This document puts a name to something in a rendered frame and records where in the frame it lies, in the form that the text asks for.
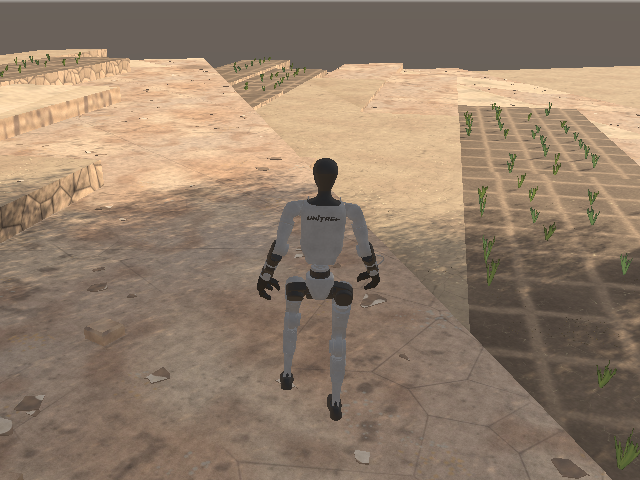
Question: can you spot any robot right shin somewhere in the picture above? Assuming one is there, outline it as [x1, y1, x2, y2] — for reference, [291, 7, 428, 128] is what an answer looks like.
[330, 339, 346, 407]

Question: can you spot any left robot upper arm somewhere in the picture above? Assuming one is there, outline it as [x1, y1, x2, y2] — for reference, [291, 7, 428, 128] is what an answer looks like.
[272, 200, 303, 256]

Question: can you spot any robot right forearm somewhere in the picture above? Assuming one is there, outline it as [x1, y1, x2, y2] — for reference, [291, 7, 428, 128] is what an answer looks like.
[361, 242, 379, 276]

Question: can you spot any robot left forearm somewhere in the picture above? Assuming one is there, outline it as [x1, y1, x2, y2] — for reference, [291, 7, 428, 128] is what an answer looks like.
[260, 240, 282, 281]

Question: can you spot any left robot hand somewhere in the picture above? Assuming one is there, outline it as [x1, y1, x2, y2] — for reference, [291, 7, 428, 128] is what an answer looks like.
[257, 276, 280, 300]

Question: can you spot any right robot hand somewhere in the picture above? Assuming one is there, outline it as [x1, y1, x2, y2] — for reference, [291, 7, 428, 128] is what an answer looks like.
[357, 271, 380, 290]

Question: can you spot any right robot thigh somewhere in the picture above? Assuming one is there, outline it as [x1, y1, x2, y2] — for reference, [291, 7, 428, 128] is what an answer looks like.
[329, 281, 353, 357]

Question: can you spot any right robot upper arm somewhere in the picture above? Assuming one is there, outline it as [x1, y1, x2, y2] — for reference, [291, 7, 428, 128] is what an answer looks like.
[344, 202, 372, 258]

